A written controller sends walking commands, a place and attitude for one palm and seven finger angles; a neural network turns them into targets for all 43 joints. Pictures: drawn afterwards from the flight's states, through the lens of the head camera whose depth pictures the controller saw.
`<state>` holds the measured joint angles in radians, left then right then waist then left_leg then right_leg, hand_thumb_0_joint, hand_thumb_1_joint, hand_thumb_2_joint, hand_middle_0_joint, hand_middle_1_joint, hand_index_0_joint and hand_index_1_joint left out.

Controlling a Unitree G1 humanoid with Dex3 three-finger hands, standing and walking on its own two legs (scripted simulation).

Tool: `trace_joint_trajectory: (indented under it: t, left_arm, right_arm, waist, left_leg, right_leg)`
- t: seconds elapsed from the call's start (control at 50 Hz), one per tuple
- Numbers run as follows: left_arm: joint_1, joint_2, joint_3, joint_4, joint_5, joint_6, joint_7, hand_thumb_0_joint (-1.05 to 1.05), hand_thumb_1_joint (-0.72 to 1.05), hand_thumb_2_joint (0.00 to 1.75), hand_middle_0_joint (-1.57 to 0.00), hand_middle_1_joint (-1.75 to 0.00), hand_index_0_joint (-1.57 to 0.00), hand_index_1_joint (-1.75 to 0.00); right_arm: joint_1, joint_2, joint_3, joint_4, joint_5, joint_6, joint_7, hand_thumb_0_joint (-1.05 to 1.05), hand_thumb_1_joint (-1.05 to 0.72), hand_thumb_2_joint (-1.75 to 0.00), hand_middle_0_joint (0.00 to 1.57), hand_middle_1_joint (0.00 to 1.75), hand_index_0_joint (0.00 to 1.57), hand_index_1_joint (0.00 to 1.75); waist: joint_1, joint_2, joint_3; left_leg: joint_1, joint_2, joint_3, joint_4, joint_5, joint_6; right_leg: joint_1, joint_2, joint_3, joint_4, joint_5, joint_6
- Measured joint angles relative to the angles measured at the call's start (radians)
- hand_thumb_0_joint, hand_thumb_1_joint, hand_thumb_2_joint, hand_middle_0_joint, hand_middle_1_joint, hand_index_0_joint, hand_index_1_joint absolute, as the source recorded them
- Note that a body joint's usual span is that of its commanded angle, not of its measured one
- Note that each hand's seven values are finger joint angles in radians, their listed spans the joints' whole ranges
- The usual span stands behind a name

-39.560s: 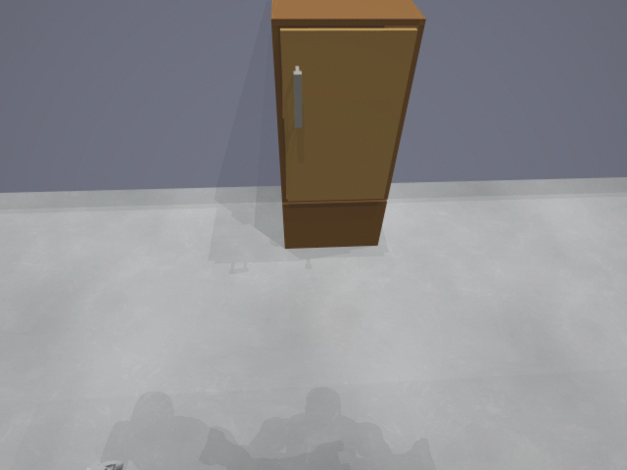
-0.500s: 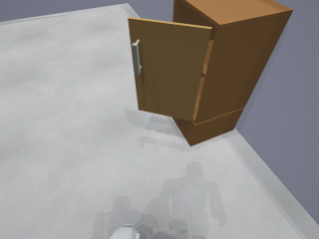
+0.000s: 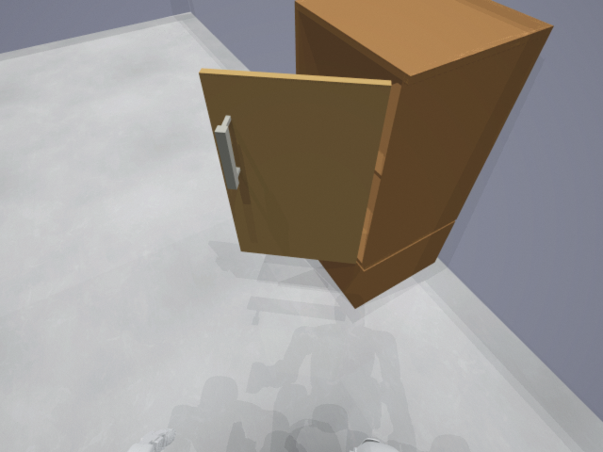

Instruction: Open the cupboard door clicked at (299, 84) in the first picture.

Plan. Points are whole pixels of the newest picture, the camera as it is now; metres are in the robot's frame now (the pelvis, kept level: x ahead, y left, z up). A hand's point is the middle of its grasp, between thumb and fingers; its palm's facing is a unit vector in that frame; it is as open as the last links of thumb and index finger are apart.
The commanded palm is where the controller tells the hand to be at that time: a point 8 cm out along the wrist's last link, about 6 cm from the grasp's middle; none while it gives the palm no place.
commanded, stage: come to a stop and stand still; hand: left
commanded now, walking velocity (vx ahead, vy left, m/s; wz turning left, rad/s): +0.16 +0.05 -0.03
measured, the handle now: (230, 153) +0.70 +0.19 -0.05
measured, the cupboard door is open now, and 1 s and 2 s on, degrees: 51 51 51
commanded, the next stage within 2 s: look again from close up in 1.24 s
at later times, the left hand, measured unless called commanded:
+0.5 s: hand out of the picture +0.13 +0.23 -0.19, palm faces +0.05 -0.98 -0.21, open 7.3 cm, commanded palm none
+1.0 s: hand out of the picture +0.10 +0.15 -0.18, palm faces +0.00 -0.98 -0.20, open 7.3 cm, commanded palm none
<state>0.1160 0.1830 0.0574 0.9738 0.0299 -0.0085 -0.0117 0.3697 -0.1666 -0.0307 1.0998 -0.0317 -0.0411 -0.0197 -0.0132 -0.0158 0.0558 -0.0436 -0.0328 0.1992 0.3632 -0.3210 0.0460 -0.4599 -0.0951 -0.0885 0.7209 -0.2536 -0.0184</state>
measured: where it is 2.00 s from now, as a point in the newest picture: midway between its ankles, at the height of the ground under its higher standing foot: outside the picture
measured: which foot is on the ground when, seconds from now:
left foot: down 0.00-0.06, up 0.08-0.36, down 0.38-1.00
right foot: up 0.00-0.04, down 0.06-0.38, up 0.40-0.76, down 0.78-1.00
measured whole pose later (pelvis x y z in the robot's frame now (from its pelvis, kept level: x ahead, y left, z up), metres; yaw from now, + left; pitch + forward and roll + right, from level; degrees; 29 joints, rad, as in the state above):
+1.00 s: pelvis +0.07 -0.03 +0.00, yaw -1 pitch -1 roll +0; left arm 0.24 0.16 0.02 1.07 0.01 0.02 0.03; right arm 0.27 -0.19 -0.04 1.11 -0.01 0.03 -0.03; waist -0.02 0.00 0.03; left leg -0.27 0.04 0.00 0.53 -0.25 -0.03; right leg -0.16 -0.01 -0.05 0.53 -0.36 -0.01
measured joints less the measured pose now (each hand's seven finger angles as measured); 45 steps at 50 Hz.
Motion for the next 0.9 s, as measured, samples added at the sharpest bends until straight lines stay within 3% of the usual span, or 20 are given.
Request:
trace_joint_trajectory:
  t: [0.06,0.12,0.16,0.26,0.32,0.36,0.38,0.44,0.5,0.56,0.66,0.72,0.78,0.84,0.9]
  left_arm:
    - [-0.009,-0.001,-0.006,-0.016,0.002,-0.022,-0.001,0.01,0.91,0.90,-0.20,-0.30,-0.20,-0.30]
    - [-0.003,-0.021,-0.016,-0.012,-0.006,-0.051,0.009,0.00,0.91,0.90,-0.20,-0.30,-0.20,-0.30]
    - [0.017,-0.034,-0.024,-0.003,-0.009,-0.049,0.020,0.00,0.91,0.90,-0.20,-0.30,-0.20,-0.30]
    - [0.053,-0.025,-0.011,0.027,-0.010,-0.022,0.048,-0.01,0.95,0.90,-0.21,-0.30,-0.21,-0.30]
    - [0.066,-0.012,-0.009,0.041,-0.007,0.001,0.046,-0.01,0.94,0.90,-0.21,-0.30,-0.21,-0.30]
    - [0.080,-0.005,-0.006,0.046,-0.007,0.016,0.045,-0.01,0.94,0.90,-0.21,-0.30,-0.21,-0.30]
    - [0.091,-0.004,-0.006,0.044,-0.009,0.024,0.045,-0.01,0.93,0.90,-0.21,-0.30,-0.21,-0.30]
    - [0.097,0.022,0.000,0.043,-0.015,0.053,0.051,0.00,0.92,0.90,-0.21,-0.30,-0.21,-0.30]
    - [0.092,0.034,0.007,0.042,-0.014,0.069,0.049,0.00,0.92,0.90,-0.20,-0.30,-0.20,-0.30]
    - [0.091,0.041,0.013,0.029,-0.013,0.074,0.040,0.00,0.91,0.90,-0.20,-0.30,-0.20,-0.30]
    - [0.091,0.040,0.011,0.012,-0.008,0.079,0.025,0.01,0.91,0.90,-0.20,-0.30,-0.20,-0.30]
    - [0.091,0.031,0.004,0.009,-0.009,0.072,0.019,0.01,0.91,0.90,-0.20,-0.30,-0.20,-0.30]
    - [0.105,0.029,-0.004,0.003,-0.006,0.049,0.019,0.01,0.91,0.90,-0.20,-0.30,-0.20,-0.30]
    - [0.113,-0.002,-0.021,0.027,-0.002,0.041,0.024,0.00,0.91,0.90,-0.20,-0.30,-0.20,-0.30]
    - [0.130,-0.023,-0.035,0.050,-0.005,0.031,0.027,0.01,0.91,0.90,-0.20,-0.30,-0.20,-0.30]
  right_arm:
    - [0.037,0.008,0.005,0.029,0.007,0.009,0.003,0.00,-0.92,-0.90,0.20,0.30,0.20,0.30]
    - [0.013,0.007,0.002,0.048,0.019,0.032,0.007,0.00,-0.92,-0.90,0.20,0.30,0.20,0.30]
    - [-0.017,0.008,0.000,0.044,0.024,0.044,0.003,0.01,-0.92,-0.90,0.20,0.30,0.20,0.30]
    - [-0.105,0.019,-0.001,-0.006,0.032,0.063,-0.001,0.01,-0.92,-0.90,0.19,0.30,0.19,0.30]
    - [-0.153,0.012,-0.010,-0.031,0.027,0.075,-0.006,0.01,-0.93,-0.90,0.19,0.30,0.19,0.30]
    - [-0.172,-0.002,-0.017,-0.047,0.026,0.076,-0.003,0.01,-0.93,-0.90,0.19,0.30,0.19,0.30]
    - [-0.175,-0.013,-0.019,-0.058,0.023,0.072,-0.002,0.01,-0.93,-0.90,0.20,0.30,0.20,0.30]
    - [-0.202,-0.005,-0.016,-0.081,0.013,0.066,-0.009,0.01,-0.93,-0.90,0.19,0.30,0.19,0.30]
    - [-0.224,-0.001,-0.006,-0.111,0.007,0.065,-0.021,0.00,-0.92,-0.90,0.20,0.30,0.20,0.30]
    - [-0.243,0.002,0.000,-0.129,0.006,0.063,-0.028,0.00,-0.92,-0.90,0.20,0.30,0.20,0.30]
    - [-0.250,-0.001,-0.001,-0.137,0.006,0.060,-0.022,0.00,-0.91,-0.90,0.20,0.30,0.20,0.30]
    - [-0.236,-0.010,-0.008,-0.130,0.005,0.066,-0.014,0.00,-0.91,-0.90,0.20,0.30,0.20,0.30]
    - [-0.202,-0.015,-0.018,-0.116,0.014,0.076,-0.006,0.00,-0.91,-0.90,0.20,0.30,0.20,0.30]
    - [-0.171,-0.035,-0.027,-0.083,0.016,0.100,0.001,0.00,-0.91,-0.90,0.20,0.30,0.20,0.30]
    - [-0.139,-0.039,-0.025,-0.051,0.017,0.102,0.002,0.00,-0.91,-0.90,0.20,0.30,0.20,0.30]
  waist:
    - [-0.008,0.014,0.004]
    - [-0.016,0.044,0.031]
    - [-0.013,0.044,0.036]
    - [0.000,0.021,0.028]
    - [0.011,0.012,0.030]
    - [0.017,0.008,0.029]
    - [0.020,0.018,0.021]
    - [0.030,-0.021,0.021]
    - [0.032,-0.023,0.020]
    - [0.035,-0.022,0.021]
    - [0.028,-0.001,0.017]
    - [0.016,0.019,0.009]
    - [0.013,0.010,-0.009]
    - [0.006,0.039,-0.013]
    - [0.002,0.033,-0.024]
  left_leg:
    - [-0.014,0.023,0.000,0.128,-0.096,-0.021]
    - [-0.165,0.042,-0.086,0.512,-0.190,-0.042]
    - [-0.256,0.046,-0.122,0.641,-0.179,-0.057]
    - [-0.352,0.075,-0.161,0.484,-0.096,-0.088]
    - [-0.347,0.074,-0.165,0.362,-0.037,-0.094]
    - [-0.315,0.073,-0.157,0.258,0.067,-0.091]
    - [-0.301,0.083,-0.160,0.218,0.154,-0.066]
    - [-0.316,0.070,-0.139,0.267,0.075,-0.021]
    - [-0.316,0.076,-0.136,0.238,0.076,-0.021]
    - [-0.310,0.083,-0.130,0.185,0.114,-0.022]
    - [-0.312,0.103,-0.131,0.131,0.159,-0.035]
    - [-0.323,0.114,-0.139,0.130,0.171,-0.050]
    - [-0.351,0.106,-0.139,0.174,0.157,-0.071]
    - [-0.358,0.093,-0.182,0.250,0.002,-0.069]
    - [-0.319,0.072,-0.185,0.275,-0.006,-0.067]
  right_leg:
    - [0.095,0.025,-0.014,-0.117,0.025,-0.022]
    - [0.125,0.047,-0.035,-0.093,-0.032,-0.031]
    - [0.166,0.054,-0.036,-0.144,-0.019,-0.020]
    - [0.229,0.057,-0.031,-0.247,0.012,-0.013]
    - [0.243,0.051,-0.029,-0.230,-0.011,0.003]
    - [0.240,0.047,-0.027,-0.184,-0.045,0.018]
    - [0.229,0.053,-0.030,-0.149,-0.068,0.026]
    - [0.148,0.061,0.031,0.073,-0.264,0.024]
    - [0.058,0.100,0.081,0.323,-0.309,0.025]
    - [0.022,0.105,0.096,0.410,-0.266,0.037]
    - [0.076,0.081,0.083,0.252,-0.254,0.043]
    - [0.156,0.071,0.066,0.059,-0.229,0.033]
    - [0.258,0.058,0.069,-0.191,-0.108,0.013]
    - [0.272,0.069,0.055,-0.187,-0.101,0.019]
    - [0.293,0.071,0.057,-0.207,-0.092,0.017]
